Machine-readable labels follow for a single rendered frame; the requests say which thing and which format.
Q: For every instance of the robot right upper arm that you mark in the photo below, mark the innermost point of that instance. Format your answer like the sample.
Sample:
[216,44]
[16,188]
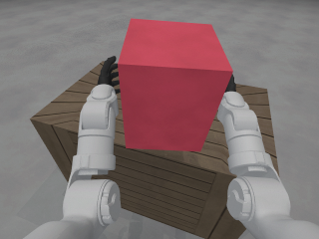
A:
[262,205]

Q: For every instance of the carton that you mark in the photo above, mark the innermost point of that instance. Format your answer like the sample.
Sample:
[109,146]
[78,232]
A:
[172,76]

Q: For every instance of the left robot hand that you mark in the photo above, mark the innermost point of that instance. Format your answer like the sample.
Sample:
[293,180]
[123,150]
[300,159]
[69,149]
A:
[106,75]

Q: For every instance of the robot left forearm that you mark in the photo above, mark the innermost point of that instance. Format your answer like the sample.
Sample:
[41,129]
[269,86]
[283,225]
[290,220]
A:
[96,136]

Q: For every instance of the right robot hand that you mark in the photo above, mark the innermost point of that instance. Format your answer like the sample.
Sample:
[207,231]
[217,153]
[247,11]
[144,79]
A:
[231,87]

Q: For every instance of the pedestal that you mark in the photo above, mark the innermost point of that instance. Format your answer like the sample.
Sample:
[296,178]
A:
[183,189]

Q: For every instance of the robot right forearm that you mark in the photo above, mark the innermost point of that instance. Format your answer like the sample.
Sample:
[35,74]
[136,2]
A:
[247,156]

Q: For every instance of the robot left upper arm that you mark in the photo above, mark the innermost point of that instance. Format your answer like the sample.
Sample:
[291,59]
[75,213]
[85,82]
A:
[90,206]

